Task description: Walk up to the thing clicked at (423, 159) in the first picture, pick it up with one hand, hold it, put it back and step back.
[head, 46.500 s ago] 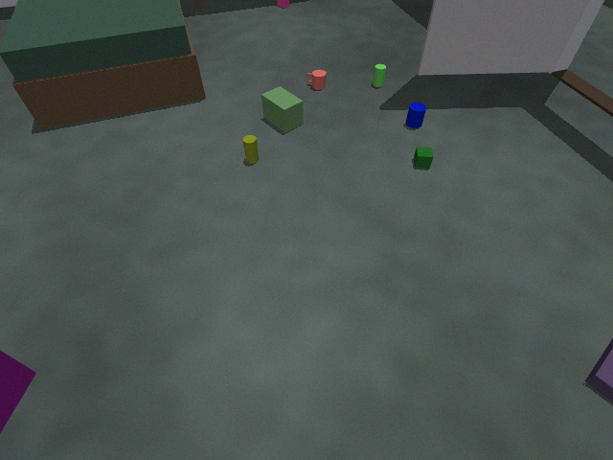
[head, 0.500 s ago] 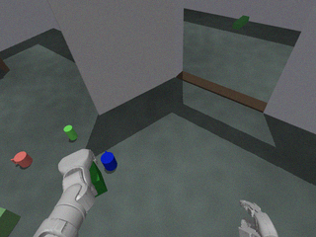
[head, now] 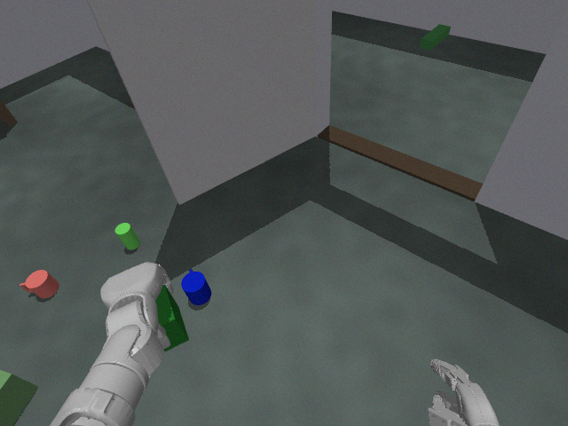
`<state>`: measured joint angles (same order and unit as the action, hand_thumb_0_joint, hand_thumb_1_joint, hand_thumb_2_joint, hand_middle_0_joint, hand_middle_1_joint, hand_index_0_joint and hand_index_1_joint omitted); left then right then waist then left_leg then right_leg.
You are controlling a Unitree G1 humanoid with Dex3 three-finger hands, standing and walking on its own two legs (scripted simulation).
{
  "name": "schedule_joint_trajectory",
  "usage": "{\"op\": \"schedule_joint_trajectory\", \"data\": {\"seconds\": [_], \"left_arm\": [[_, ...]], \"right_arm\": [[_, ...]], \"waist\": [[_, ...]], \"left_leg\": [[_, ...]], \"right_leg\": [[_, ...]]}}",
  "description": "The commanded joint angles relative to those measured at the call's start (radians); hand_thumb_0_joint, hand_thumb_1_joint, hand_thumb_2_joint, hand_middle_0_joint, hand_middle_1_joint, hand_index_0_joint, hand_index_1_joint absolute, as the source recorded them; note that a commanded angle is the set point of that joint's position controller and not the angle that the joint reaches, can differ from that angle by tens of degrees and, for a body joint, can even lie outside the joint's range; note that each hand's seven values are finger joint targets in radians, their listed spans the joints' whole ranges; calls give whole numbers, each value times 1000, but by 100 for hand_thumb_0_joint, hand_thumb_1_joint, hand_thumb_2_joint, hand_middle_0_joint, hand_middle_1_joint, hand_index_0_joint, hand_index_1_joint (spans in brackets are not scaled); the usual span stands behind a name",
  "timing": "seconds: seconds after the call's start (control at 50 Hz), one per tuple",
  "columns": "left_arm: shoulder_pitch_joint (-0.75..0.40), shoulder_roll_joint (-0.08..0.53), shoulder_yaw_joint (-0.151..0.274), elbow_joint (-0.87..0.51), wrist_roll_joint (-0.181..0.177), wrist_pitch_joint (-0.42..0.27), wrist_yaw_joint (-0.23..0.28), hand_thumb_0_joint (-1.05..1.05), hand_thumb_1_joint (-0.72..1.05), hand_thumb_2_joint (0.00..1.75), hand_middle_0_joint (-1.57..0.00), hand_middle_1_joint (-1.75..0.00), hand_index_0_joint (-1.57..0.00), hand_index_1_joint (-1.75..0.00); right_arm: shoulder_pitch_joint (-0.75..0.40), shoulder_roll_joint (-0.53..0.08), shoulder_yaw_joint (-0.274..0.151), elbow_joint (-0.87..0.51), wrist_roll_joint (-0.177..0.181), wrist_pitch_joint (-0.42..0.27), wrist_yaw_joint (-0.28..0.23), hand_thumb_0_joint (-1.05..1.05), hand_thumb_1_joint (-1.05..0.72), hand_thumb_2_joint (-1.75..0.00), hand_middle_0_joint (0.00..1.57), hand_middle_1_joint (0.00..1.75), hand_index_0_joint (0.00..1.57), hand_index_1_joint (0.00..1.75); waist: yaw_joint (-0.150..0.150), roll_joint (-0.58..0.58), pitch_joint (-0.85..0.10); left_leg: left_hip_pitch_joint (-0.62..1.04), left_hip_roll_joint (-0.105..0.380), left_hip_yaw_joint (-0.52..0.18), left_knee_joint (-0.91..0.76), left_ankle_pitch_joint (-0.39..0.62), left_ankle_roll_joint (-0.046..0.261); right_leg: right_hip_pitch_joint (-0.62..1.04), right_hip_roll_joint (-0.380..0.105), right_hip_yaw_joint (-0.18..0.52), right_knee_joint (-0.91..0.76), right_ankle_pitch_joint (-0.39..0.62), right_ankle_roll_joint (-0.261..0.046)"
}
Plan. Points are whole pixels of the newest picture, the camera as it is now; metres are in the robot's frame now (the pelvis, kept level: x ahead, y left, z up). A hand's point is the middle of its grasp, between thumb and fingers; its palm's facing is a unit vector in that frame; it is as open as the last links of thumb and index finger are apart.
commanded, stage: hold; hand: left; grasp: from above
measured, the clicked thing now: (155, 322) +0.30 +0.24 -0.06
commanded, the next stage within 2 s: crouch in 0.16 s
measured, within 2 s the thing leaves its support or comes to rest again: neither
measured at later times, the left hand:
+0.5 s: hand (154, 321) +0.29 +0.23 -0.05, palm faces -0.41 -0.18 -0.89, open 9.9 cm
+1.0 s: hand (194, 337) +0.36 +0.24 -0.27, palm faces -0.35 -0.12 -0.93, open 10.0 cm
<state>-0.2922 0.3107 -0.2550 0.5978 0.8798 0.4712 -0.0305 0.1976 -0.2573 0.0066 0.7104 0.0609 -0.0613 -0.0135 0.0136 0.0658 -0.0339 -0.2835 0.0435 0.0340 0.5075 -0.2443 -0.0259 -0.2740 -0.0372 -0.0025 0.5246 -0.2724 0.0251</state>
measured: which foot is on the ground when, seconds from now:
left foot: down 0.00-1.00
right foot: down 0.00-1.00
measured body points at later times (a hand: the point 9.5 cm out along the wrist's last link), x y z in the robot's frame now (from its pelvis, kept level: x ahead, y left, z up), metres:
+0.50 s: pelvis +0.00 +0.00 +0.00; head +0.01 -0.03 +0.45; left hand +0.31 +0.24 +0.00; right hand +0.15 -0.25 -0.11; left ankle +0.01 +0.14 -0.74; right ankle +0.00 -0.13 -0.74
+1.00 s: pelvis -0.05 +0.01 -0.15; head +0.10 +0.02 +0.27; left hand +0.37 +0.24 -0.22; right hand -0.01 -0.27 -0.28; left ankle +0.01 +0.14 -0.74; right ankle +0.00 -0.13 -0.74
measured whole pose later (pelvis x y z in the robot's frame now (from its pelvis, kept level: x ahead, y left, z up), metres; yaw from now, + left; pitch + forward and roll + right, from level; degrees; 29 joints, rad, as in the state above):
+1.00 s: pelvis -0.05 +0.01 -0.15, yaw -1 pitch +28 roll -2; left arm -0.73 0.35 -0.02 1.32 0.95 0.24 0.48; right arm 0.26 -0.27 -0.05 0.80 -0.04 -0.09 0.05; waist -0.14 0.04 -0.19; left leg -1.37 0.07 -0.02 1.43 -0.54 -0.02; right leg -1.33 -0.01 0.00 1.40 -0.55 0.03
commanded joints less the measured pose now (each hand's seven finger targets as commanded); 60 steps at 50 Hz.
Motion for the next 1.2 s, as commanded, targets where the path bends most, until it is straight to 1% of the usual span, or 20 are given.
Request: {"op": "schedule_joint_trajectory", "data": {"seconds": [0.0,0.06,0.1,0.22,0.24,0.26,0.32,0.42,0.48,0.56,0.64,0.74,0.84,0.88,0.96,0.98,1.02,1.08,1.1,1.18], "left_arm": [[-370,215,100,-192,46,-3,49,0,65,73,-113,-46,-108,-51],[-359,177,68,-179,42,3,39,0,66,71,-113,-46,-108,-51],[-331,184,78,-171,33,5,39,0,63,73,-112,-47,-107,-52],[-369,194,91,-203,48,3,59,0,63,75,-112,-46,-107,-52],[-376,177,80,-186,51,6,61,0,70,67,-106,-54,-108,-58],[-382,199,95,-201,45,3,66,0,62,63,-98,-56,-100,-55],[-329,169,77,-137,46,2,67,0,71,70,-112,-48,-110,-50],[-326,148,69,-54,52,-54,89,0,70,69,-110,-50,-109,-51],[-318,148,87,46,60,-100,132,0,71,69,-111,-48,-110,-50],[-390,141,116,165,78,-152,259,0,75,64,-113,-52,-113,-52],[-505,96,129,264,97,-186,369,0,78,66,-116,-53,-116,-53],[-628,106,162,426,117,-220,475,0,76,64,-115,-49,-115,-49],[-714,218,224,528,128,-248,534,0,75,68,-116,-50,-115,-51],[-737,205,234,561,107,-242,547,0,76,71,-117,-52,-115,-53],[-789,216,273,631,65,-218,563,0,75,73,-116,-57,-115,-58],[-818,251,291,627,64,-213,568,0,71,75,-114,-57,-112,-59],[-852,260,308,655,46,-203,574,0,73,72,-113,-59,-113,-59],[-897,255,316,694,31,-201,577,0,69,68,-110,-56,-111,-56],[-883,286,333,703,34,-203,577,0,67,64,-108,-55,-109,-55],[-964,306,342,690,44,-228,568,0,66,62,-108,-54,-109,-54]], "right_arm": [[-92,-110,-42,-136,1,-42,-8,0,-90,-90,20,30,20,30],[-91,-115,-44,-139,1,-40,-4,0,-90,-90,20,30,20,30],[-94,-117,-46,-145,2,-38,-4,0,-90,-90,20,30,20,30],[-89,-110,-44,-143,-2,-33,0,0,-90,-90,20,30,20,30],[-82,-113,-45,-139,-1,-33,1,0,-90,-91,20,30,20,30],[-83,-116,-47,-138,-1,-33,0,0,-86,-89,20,30,20,30],[-84,-117,-46,-142,-1,-32,1,0,-86,-89,20,30,20,30],[-51,-115,-52,-125,-2,-39,2,0,-86,-89,20,30,20,30],[-21,-120,-57,-110,-6,-41,5,0,-86,-89,20,30,20,30],[26,-125,-71,-73,-21,-38,19,0,-87,-89,20,30,20,30],[72,-127,-89,-26,-40,-36,29,0,-87,-89,20,30,20,30],[110,-137,-101,-1,-66,-38,34,0,-87,-89,20,30,20,30],[128,-158,-110,5,-86,-47,41,0,-87,-89,20,30,20,30],[126,-157,-103,3,-97,-52,45,0,-87,-89,20,30,20,30],[127,-161,-103,20,-115,-68,56,0,-88,-89,20,30,20,30],[132,-165,-103,23,-116,-73,57,0,-88,-89,20,30,20,30],[132,-168,-98,35,-126,-84,64,0,-88,-89,20,30,20,30],[135,-165,-89,54,-136,-100,73,0,-88,-89,20,30,20,30],[134,-168,-88,57,-139,-106,77,0,-88,-89,20,30,20,30],[151,-162,-79,78,-152,-123,94,0,-89,-89,20,30,20,30]], "waist": [[6,-46,-244],[-4,-64,-236],[9,-45,-222],[3,-30,-241],[-11,-53,-246],[-3,-50,-255],[-9,-84,-194],[-31,-107,-174],[-40,-123,-147],[-62,-97,-169],[-93,-45,-297],[-124,-32,-400],[-118,21,-556],[-129,74,-608],[-155,57,-681],[-148,56,-700],[-166,69,-687],[-200,62,-703],[-188,69,-722],[-216,94,-774]], "left_leg": [[123,-53,7,-46,237,34],[121,-49,5,-53,231,35],[115,-47,4,-63,213,31],[129,-49,7,-58,215,31],[132,-49,7,-52,222,34],[134,-48,4,-52,227,33],[105,-50,4,-55,189,35],[74,-53,11,-37,152,40],[32,-56,12,-7,144,37],[-52,-47,14,74,113,25],[-189,-37,18,247,120,13],[-443,-32,12,477,46,14],[-649,-26,-9,663,-51,16],[-678,-18,-25,704,-65,11],[-821,-12,-42,806,-105,17],[-844,-10,-44,821,-129,17],[-914,-6,-51,865,-183,18],[-1008,-2,-57,949,-226,24],[-1027,-5,-60,969,-221,25],[-1085,-3,-56,1102,-186,32]], "right_leg": [[55,56,-10,-77,243,-16],[54,59,-12,-76,235,-19],[52,62,-18,-79,205,-25],[57,58,-14,-79,213,-23],[55,57,-8,-79,229,-18],[61,59,-10,-76,228,-19],[38,56,-13,-89,192,-19],[-3,49,-5,-81,170,-15],[-38,46,-6,-56,164,-16],[-129,51,-9,29,131,-27],[-271,52,1,209,148,-36],[-503,50,-2,416,95,-41],[-716,56,-23,605,-10,-55],[-804,60,-39,671,-44,-64],[-897,66,-56,785,-73,-66],[-917,69,-59,807,-95,-66],[-994,68,-60,847,-137,-66],[-1088,70,-66,914,-172,-64],[-1099,69,-70,944,-171,-63],[-1177,67,-78,1042,-129,-59]]}}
